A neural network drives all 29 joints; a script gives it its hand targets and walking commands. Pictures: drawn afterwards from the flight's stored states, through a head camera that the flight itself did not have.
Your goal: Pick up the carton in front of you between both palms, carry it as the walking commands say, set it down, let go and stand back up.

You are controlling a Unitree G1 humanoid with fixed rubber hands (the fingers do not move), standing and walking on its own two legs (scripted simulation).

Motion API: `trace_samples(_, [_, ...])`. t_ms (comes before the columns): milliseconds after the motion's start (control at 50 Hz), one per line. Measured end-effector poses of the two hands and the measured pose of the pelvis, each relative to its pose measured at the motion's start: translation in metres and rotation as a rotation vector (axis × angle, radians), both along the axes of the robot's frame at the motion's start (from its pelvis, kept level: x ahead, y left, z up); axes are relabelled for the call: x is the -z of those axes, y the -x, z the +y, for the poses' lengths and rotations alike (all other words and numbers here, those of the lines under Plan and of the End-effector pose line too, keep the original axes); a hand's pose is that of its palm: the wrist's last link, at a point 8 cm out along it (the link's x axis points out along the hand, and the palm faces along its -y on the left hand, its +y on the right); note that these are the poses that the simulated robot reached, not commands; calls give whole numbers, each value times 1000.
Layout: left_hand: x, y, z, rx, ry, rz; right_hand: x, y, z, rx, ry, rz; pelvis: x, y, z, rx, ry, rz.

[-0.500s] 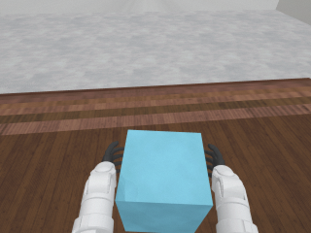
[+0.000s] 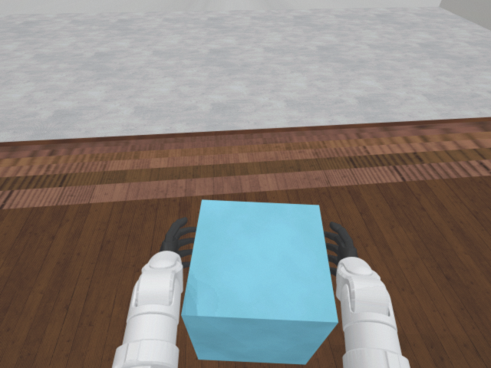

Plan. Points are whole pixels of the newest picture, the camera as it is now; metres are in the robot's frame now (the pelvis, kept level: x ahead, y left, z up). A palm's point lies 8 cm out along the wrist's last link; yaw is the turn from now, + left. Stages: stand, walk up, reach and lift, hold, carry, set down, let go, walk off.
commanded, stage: reach and lift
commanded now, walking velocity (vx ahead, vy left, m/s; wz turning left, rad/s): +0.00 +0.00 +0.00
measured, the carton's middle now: (256, 285) +0.29 +0.00 -0.05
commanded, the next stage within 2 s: hold in 0.36 s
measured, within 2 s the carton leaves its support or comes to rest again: neither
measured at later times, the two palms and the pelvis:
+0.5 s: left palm (167, 257) +0.29 +0.15 +0.05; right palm (349, 263) +0.29 -0.15 +0.05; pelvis +0.00 +0.00 +0.00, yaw +0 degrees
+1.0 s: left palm (165, 259) +0.28 +0.15 +0.05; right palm (350, 264) +0.28 -0.15 +0.05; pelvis -0.01 +0.00 +0.00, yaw +0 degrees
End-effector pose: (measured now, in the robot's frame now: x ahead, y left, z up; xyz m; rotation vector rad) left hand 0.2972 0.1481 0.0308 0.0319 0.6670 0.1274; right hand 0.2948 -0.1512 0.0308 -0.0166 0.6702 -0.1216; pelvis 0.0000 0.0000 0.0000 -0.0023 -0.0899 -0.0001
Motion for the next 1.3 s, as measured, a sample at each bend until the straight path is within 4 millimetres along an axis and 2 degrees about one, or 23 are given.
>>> trace_samples(380, [-9,3,0,6,-8,-1,-8,3,0,-7,8,-1,-2,-5,-1,-1,0,-18])
trace_samples(560, [-23,12,1,-1,-6,-26,-22,10,2,-12,10,-26,-3,-2,-1,0,0,-40])
trace_samples(860, [-22,15,2,-13,9,-14,-22,14,2,2,-10,-15,0,10,0,1,-1,-55])
trace_samples(1300, [-22,11,1,-1,-6,-9,-21,9,2,-11,8,-10,-3,0,-1,1,-1,-47])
